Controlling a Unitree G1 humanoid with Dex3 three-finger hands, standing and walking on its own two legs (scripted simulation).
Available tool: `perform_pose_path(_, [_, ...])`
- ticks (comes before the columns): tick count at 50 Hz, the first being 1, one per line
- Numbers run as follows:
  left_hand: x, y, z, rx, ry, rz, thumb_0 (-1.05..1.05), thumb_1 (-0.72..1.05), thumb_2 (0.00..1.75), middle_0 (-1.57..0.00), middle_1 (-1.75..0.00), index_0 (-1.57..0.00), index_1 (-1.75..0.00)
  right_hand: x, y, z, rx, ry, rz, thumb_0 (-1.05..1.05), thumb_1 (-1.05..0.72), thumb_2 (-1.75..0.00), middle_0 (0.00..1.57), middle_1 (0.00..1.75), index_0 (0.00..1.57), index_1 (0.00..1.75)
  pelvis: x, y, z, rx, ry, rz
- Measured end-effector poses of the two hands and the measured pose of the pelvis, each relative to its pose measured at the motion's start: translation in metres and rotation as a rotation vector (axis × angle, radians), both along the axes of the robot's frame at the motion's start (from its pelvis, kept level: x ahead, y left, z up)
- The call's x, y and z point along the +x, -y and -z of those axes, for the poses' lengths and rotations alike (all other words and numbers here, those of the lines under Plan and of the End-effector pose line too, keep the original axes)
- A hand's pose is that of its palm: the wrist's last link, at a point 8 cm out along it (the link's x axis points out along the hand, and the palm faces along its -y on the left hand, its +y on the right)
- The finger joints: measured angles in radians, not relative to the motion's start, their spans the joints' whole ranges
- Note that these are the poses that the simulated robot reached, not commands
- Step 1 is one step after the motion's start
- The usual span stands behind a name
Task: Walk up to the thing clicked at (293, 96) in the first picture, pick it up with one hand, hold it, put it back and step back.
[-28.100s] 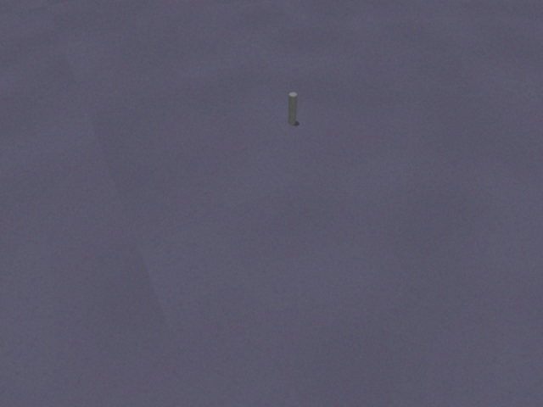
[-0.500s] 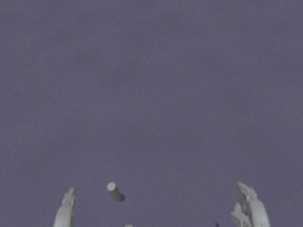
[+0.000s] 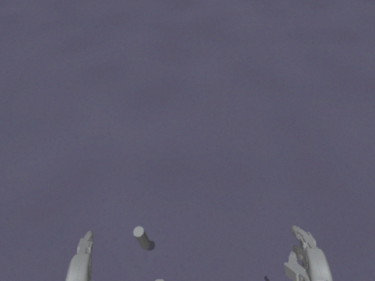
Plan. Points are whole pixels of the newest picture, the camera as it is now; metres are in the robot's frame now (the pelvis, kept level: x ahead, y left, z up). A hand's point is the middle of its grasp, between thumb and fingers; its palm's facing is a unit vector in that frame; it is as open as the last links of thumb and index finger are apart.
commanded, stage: home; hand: left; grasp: from the side
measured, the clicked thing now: (142, 238) +0.41 +0.23 -0.63
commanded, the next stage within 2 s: stand in 0.30 s
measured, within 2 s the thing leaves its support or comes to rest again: neither
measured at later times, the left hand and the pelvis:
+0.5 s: hand (110, 274) +0.17 +0.18 -0.06, palm faces +0.11 -0.95 -0.29, open 17.1 cm; pelvis +0.00 +0.00 +0.00, yaw +0 degrees
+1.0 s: hand out of the picture +0.10 +0.24 -0.11, palm faces -0.02 -0.93 -0.36, open 7.8 cm; pelvis -0.01 +0.00 +0.03, yaw +0 degrees
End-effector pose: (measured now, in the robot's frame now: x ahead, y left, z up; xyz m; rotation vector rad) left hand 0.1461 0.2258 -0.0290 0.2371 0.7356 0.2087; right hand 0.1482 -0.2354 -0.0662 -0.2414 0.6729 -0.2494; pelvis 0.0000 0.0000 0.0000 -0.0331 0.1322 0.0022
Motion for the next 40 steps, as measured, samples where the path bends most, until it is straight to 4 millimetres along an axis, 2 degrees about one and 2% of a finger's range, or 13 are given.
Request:
perform_pose_path(21, [0.000,-0.001,0.000,0.001,-0.006,-0.001,0.00,-0.53,0.06,-0.05,-0.06,-0.05,-0.06,0.000,0.000,0.001,-0.002,-0.008,-0.002,0.01,-0.90,-0.90,0.21,0.30,0.20,0.30,0.001,0.000,-0.001,0.001,-0.002,0.001])
perform_pose_path(25, [0.001,0.000,0.000,0.003,-0.006,-0.003,0.00,-0.49,0.10,-0.08,-0.10,-0.08,-0.10,0.000,0.001,0.001,-0.001,-0.007,-0.001,0.01,-0.90,-0.90,0.21,0.30,0.20,0.30,0.001,0.000,-0.001,0.001,-0.001,0.000])
perform_pose_path(29, [0.001,0.001,0.000,0.002,-0.004,-0.004,0.00,-0.34,0.25,-0.13,-0.18,-0.13,-0.18,0.001,0.002,0.000,-0.002,-0.006,-0.002,0.01,-0.90,-0.90,0.21,0.30,0.20,0.30,0.001,0.001,-0.001,0.002,-0.001,0.000])
perform_pose_path(35, [0.001,0.003,0.000,-0.001,-0.007,-0.002,0.00,0.02,0.58,-0.18,-0.26,-0.18,-0.26,0.001,0.004,0.000,-0.005,-0.001,0.001,0.01,-0.90,-0.90,0.21,0.30,0.20,0.30,0.001,0.002,-0.001,0.003,0.000,0.000])
perform_pose_path(40, [-0.001,-0.012,0.024,0.051,-0.063,0.102,0.00,0.38,0.77,-0.19,-0.28,-0.19,-0.29,-0.009,0.014,0.016,-0.041,-0.209,-0.136,0.01,-0.90,-0.90,0.21,0.30,0.20,0.30,-0.005,0.004,-0.008,0.029,0.069,-0.001])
